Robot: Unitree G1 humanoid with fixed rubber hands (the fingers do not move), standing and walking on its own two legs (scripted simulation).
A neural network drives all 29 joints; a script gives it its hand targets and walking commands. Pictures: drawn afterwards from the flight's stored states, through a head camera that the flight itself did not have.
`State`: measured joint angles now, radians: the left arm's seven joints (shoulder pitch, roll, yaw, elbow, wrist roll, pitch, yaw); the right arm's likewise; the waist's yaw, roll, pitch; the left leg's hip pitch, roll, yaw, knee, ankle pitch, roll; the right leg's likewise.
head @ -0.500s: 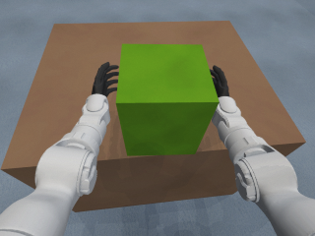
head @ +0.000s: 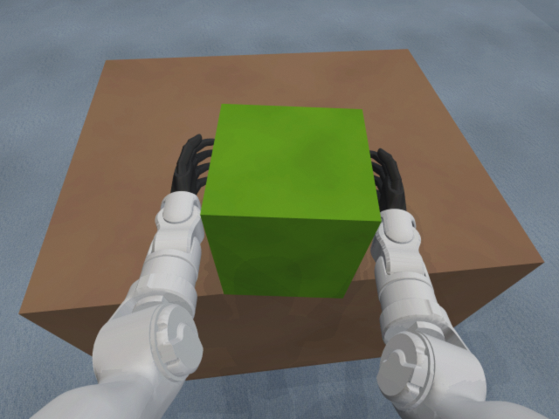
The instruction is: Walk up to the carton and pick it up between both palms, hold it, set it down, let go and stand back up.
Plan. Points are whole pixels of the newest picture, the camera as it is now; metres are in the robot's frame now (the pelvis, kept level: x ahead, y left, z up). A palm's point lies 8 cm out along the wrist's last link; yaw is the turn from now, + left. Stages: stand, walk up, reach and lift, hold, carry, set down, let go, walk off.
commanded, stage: reach and lift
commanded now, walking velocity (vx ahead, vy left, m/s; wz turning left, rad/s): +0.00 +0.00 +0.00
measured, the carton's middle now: (287, 209) +0.42 +0.00 +0.03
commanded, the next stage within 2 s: none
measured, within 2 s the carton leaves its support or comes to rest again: leaves its support in 1.20 s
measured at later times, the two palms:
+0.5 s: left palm (184, 190) +0.41 +0.15 +0.08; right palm (387, 204) +0.39 -0.15 +0.07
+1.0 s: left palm (182, 192) +0.41 +0.15 +0.08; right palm (385, 205) +0.39 -0.15 +0.07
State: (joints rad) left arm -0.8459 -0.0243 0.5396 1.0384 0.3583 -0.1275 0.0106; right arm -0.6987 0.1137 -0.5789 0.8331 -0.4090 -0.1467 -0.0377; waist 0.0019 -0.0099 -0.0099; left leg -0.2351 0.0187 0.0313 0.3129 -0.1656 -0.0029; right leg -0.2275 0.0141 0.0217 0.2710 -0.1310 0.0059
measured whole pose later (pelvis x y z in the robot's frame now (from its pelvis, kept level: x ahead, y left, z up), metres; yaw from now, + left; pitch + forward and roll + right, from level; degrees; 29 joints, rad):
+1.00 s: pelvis +0.01 +0.00 +0.00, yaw +2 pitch +4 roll -1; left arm -0.75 -0.07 0.48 0.84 0.39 0.00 0.00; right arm -0.64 0.12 -0.56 0.82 -0.38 -0.17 -0.03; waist -0.01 -0.03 0.00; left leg -0.20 0.01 0.00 0.31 -0.17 0.00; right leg -0.17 0.01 -0.01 0.24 -0.13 0.01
